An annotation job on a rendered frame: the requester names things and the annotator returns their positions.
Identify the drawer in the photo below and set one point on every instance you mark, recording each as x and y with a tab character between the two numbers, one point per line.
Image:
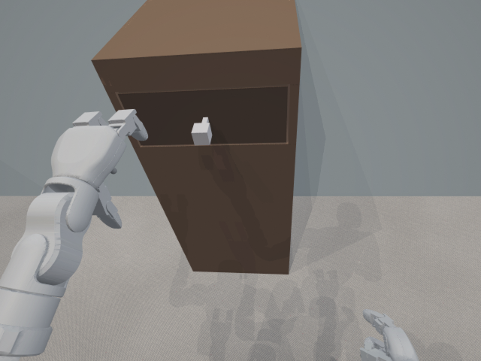
237	114

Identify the robot left forearm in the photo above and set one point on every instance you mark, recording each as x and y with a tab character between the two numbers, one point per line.
42	262

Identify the cabinet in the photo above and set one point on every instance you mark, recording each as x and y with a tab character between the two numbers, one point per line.
230	205

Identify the handle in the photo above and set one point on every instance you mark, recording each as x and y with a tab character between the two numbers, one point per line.
201	132

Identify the robot left hand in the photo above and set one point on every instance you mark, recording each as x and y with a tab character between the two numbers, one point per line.
91	149

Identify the robot right hand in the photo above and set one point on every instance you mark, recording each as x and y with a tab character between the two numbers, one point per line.
396	345

